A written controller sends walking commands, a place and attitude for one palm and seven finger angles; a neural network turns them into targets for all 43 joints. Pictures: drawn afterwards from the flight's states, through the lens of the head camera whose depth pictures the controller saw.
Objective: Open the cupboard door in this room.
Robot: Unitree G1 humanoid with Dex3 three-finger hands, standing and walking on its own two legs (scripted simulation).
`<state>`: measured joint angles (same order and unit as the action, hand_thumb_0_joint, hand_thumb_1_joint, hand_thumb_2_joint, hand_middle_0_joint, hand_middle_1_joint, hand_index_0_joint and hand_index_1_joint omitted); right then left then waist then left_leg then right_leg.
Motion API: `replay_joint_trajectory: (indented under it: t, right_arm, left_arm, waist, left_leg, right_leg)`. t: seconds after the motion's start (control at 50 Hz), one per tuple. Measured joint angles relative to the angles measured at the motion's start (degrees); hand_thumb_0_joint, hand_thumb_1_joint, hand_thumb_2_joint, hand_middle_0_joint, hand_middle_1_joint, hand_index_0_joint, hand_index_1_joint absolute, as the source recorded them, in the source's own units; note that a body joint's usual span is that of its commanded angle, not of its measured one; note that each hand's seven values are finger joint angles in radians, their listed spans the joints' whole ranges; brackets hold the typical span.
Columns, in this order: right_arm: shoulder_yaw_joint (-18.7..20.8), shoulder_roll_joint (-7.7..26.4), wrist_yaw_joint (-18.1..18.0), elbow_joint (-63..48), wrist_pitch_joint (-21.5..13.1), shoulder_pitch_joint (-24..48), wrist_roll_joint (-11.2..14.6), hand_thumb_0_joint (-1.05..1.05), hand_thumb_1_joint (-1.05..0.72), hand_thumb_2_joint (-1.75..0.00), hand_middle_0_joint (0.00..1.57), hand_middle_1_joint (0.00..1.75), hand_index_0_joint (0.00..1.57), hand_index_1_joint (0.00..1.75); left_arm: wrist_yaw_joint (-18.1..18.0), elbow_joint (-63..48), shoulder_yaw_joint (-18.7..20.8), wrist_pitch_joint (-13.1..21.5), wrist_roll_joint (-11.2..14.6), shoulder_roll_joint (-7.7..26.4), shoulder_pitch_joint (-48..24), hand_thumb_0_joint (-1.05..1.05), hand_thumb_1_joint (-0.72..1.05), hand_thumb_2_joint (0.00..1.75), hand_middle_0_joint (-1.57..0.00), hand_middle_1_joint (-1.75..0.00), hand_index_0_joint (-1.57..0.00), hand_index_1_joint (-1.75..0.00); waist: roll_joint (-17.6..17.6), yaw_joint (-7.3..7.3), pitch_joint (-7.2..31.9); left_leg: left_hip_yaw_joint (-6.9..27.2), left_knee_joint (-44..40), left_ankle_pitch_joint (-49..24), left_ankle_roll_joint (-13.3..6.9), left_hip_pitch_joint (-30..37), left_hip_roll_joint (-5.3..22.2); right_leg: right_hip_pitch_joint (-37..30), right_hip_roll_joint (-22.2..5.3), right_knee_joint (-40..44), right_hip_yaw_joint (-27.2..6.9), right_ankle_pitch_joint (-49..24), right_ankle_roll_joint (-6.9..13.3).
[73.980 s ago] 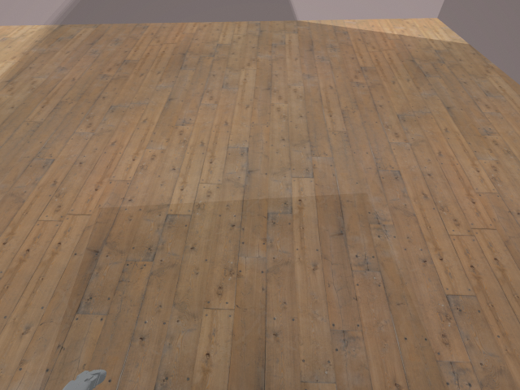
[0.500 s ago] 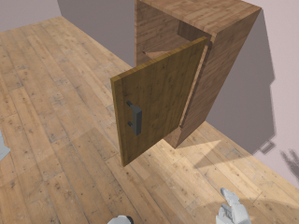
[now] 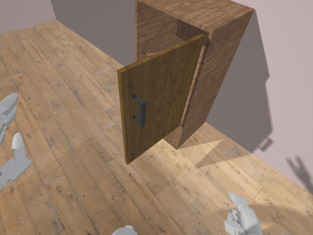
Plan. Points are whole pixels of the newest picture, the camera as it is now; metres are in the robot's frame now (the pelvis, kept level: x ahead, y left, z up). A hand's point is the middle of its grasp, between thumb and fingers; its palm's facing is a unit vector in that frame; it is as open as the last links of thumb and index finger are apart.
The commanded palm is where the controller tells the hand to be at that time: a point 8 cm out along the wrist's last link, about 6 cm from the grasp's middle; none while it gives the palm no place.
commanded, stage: stop stepping back and stand still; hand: left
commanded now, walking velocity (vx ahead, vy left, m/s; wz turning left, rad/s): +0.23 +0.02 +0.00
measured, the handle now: (137, 110) +0.53 +0.12 -0.04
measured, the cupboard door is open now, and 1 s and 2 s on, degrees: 86 86 86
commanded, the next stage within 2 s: let the arm hang, fingers relaxed in 0.64 s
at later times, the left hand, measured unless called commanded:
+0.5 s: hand (0, 200) +0.13 +0.26 +0.16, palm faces +0.44 -0.79 -0.42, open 7.4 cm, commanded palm +0.08 +0.30 +0.18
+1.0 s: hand out of the picture +0.03 +0.19 -0.15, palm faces +0.01 -0.98 -0.21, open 7.4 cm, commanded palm none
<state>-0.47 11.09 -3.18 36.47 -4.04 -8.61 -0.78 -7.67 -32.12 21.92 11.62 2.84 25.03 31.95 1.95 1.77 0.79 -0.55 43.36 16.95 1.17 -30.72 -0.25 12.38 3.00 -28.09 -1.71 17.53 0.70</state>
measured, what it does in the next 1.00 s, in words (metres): steps on the spot: left foot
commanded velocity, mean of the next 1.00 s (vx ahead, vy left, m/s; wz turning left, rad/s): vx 0.07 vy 0.00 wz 0.00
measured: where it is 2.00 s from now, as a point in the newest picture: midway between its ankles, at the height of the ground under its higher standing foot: outside the picture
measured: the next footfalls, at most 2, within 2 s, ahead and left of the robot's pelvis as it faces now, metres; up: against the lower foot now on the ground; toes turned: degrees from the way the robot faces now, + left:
left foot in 0.06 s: +0.04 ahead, +0.10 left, +0.00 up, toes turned +1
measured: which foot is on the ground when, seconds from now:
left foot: up 0.00-0.04, down 0.06-1.00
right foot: down 0.00-1.00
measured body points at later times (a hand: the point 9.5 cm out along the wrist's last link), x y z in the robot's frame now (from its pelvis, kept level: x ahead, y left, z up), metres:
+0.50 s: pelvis -0.05 +0.00 +0.00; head -0.08 +0.01 +0.45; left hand +0.10 +0.30 +0.18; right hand +0.08 -0.25 -0.09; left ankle +0.00 +0.10 -0.73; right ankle -0.09 -0.10 -0.73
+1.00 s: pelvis -0.06 +0.00 +0.00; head -0.05 +0.00 +0.45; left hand +0.03 +0.24 -0.13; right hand +0.05 -0.25 -0.13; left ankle +0.00 +0.10 -0.73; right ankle -0.09 -0.10 -0.73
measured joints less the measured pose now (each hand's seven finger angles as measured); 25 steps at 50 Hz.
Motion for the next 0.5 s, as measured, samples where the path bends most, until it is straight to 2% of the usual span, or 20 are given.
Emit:
replay_joint_trajectory:
  t: [0.04,0.06,0.08,0.1,0.14,0.2,0.28,0.32,0.36,0.44,0.5]
  right_arm:
    - [-0.6,0.2,-0.9,0.0,0.4,-2.2,0.3,0.01,-0.9,-0.9,0.2,0.3,0.2,0.3]
    - [-0.7,0.9,-1.4,-0.5,0.2,-3.1,0.4,0.01,-0.9,-0.9,0.2,0.3,0.2,0.3]
    - [-0.4,0.8,-1.8,-0.2,-0.2,-3.4,0.6,0.01,-0.9,-0.9,0.2,0.3,0.2,0.3]
    - [-0.3,0.4,-2.0,0.3,-0.7,-3.4,0.7,0.01,-0.9,-0.9,0.2,0.3,0.2,0.3]
    - [-0.5,-0.4,-2.0,0.8,-1.9,-3.9,0.4,0.01,-0.9,-0.9,0.2,0.3,0.2,0.3]
    - [-1.0,-1.1,-1.5,0.5,-4.0,-5.6,0.0,0.01,-0.9,-0.9,0.2,0.3,0.2,0.3]
    - [-1.8,-1.5,-1.1,0.2,-4.4,-7.5,-0.1,0.01,-0.9,-0.9,0.2,0.3,0.2,0.3]
    - [-1.8,-1.3,-1.2,0.1,-3.8,-7.2,-0.4,0.01,-0.9,-0.9,0.2,0.3,0.2,0.3]
    - [-1.3,-0.6,-1.1,0.9,-3.0,-6.2,-0.6,0.01,-0.9,-0.9,0.2,0.3,0.2,0.3]
    - [-0.2,0.9,-1.2,2.8,-1.4,-6.4,0.0,0.01,-0.9,-0.9,0.2,0.3,0.2,0.3]
    - [0.3,2.2,-1.6,3.5,-1.6,-7.6,0.4,0.01,-0.9,-0.9,0.2,0.3,0.2,0.3]
  left_arm:
    - [-0.2,-0.1,0.1,-0.3,-0.3,-0.3,0.4,0.01,0.89,0.89,-0.21,-0.3,-0.21,-0.3]
    - [-0.4,-0.2,0.3,-0.6,-0.3,-0.3,0.3,0.01,0.89,0.89,-0.21,-0.3,-0.21,-0.3]
    - [-0.5,0.4,0.7,-0.7,-0.3,0.2,-0.6,0.01,0.89,0.89,-0.21,-0.3,-0.21,-0.3]
    - [-0.7,1.2,1.3,-0.7,-0.1,0.9,-1.3,0.01,0.89,0.89,-0.21,-0.3,-0.21,-0.3]
    - [-0.9,2.4,2.7,-1.1,0.2,1.6,-1.2,0.01,0.89,0.89,-0.21,-0.3,-0.21,-0.3]
    - [-1.5,2.0,3.5,-1.4,0.0,1.3,0.6,0.01,0.89,0.89,-0.21,-0.3,-0.21,-0.3]
    - [-1.7,0.7,3.0,-1.4,-0.2,1.1,4.3,0.01,0.89,0.89,-0.21,-0.3,-0.21,-0.3]
    - [-1.4,1.0,2.7,-1.3,-0.3,1.1,5.0,0.01,0.89,0.89,-0.21,-0.3,-0.21,-0.3]
    - [-1.0,2.2,1.9,-1.4,-0.1,0.7,4.4,0.01,0.89,0.89,-0.21,-0.3,-0.21,-0.3]
    - [-0.8,4.2,0.4,-2.2,-0.2,-1.0,3.5,0.01,0.89,0.89,-0.21,-0.3,-0.21,-0.3]
    - [-1.1,6.2,-0.3,-1.9,-0.6,-2.7,1.0,0.01,0.89,0.89,-0.21,-0.3,-0.21,-0.3]
  waist:
    - [0.6,-0.99,0.8]
    - [-0.4,-1.65,0.9]
    - [0.0,-2.25,0.2]
    - [0.9,-2.33,-0.7]
    - [1.7,-2.7,-1.5]
    - [0.9,-3.68,-1.4]
    - [0.0,-4.44,0.2]
    - [-0.3,-4.34,0.5]
    - [-1.9,-4.25,-0.3]
    - [-3.3,-2.61,1.2]
    - [-3.7,-2.49,2.4]
  left_leg:
    - [-0.4,-5.1,-2.0,-0.1,5.4,-0.1]
    - [0.2,-10.0,-4.9,-0.9,8.2,0.5]
    - [0.3,-11.3,-5.6,-2.4,8.5,-0.2]
    - [-0.1,-12.1,-6.1,-3.5,8.9,-0.8]
    - [-0.9,-14.8,-7.8,-4.5,10.1,-1.2]
    - [-0.7,-19.6,-11.0,-4.4,11.7,-0.6]
    - [-0.6,-22.7,-12.7,-3.4,12.0,-0.5]
    - [-0.9,-21.5,-12.6,-2.9,10.6,-0.8]
    - [-0.4,-18.7,-11.3,-2.4,9.6,-0.3]
    - [0.3,-8.5,-3.1,-1.3,8.0,0.5]
    - [0.5,-10.1,-3.2,-2.0,11.7,1.3]
  right_leg:
    - [0.1,-0.4,0.1,0.1,-0.1,-0.5]
    - [0.7,0.1,-0.6,0.8,0.2,-0.8]
    - [1.2,-0.4,-1.5,1.0,0.4,-1.1]
    - [1.5,-0.9,-2.4,0.5,1.3,-1.1]
    - [2.5,-0.6,-5.2,-0.5,5.2,-1.1]
    - [2.7,0.2,-7.5,0.2,6.8,-1.0]
    - [-1.9,-0.1,0.5,3.1,5.3,-0.4]
    - [-3.7,-0.3,5.0,3.5,1.9,0.8]
    - [-3.8,0.2,5.2,4.2,-3.2,1.6]
    - [-3.4,1.0,2.2,3.8,-0.9,2.2]
    - [-3.6,1.0,0.0,4.5,1.0,1.8]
